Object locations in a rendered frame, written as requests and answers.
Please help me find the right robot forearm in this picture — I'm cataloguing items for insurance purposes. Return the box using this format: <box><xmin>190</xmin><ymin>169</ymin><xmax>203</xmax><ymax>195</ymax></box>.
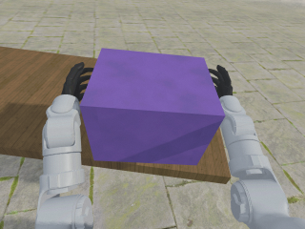
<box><xmin>219</xmin><ymin>95</ymin><xmax>290</xmax><ymax>215</ymax></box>

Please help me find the robot right hand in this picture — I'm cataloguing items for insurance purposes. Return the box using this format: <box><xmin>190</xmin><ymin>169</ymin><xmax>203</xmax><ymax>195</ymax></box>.
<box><xmin>208</xmin><ymin>65</ymin><xmax>233</xmax><ymax>98</ymax></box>

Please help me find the left robot forearm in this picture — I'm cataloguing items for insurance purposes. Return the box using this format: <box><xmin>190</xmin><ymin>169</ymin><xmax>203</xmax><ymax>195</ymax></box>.
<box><xmin>34</xmin><ymin>94</ymin><xmax>85</xmax><ymax>229</ymax></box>

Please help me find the robot left upper arm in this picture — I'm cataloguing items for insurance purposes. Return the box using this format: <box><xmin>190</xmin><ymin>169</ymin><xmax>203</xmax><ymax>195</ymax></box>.
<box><xmin>35</xmin><ymin>194</ymin><xmax>94</xmax><ymax>229</ymax></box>

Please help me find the robot left hand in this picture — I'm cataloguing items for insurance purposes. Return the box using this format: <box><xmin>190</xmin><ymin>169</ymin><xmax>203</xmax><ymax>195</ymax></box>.
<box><xmin>61</xmin><ymin>62</ymin><xmax>93</xmax><ymax>102</ymax></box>

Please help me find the robot right upper arm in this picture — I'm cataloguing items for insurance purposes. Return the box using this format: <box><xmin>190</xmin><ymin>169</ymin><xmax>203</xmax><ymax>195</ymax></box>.
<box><xmin>231</xmin><ymin>179</ymin><xmax>305</xmax><ymax>229</ymax></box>

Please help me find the table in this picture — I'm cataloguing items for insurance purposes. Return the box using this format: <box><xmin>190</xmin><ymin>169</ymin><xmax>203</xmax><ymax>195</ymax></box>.
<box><xmin>0</xmin><ymin>46</ymin><xmax>231</xmax><ymax>184</ymax></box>

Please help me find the carton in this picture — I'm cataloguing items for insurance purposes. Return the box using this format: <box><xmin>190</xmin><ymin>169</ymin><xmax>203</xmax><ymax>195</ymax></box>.
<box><xmin>79</xmin><ymin>48</ymin><xmax>225</xmax><ymax>166</ymax></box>

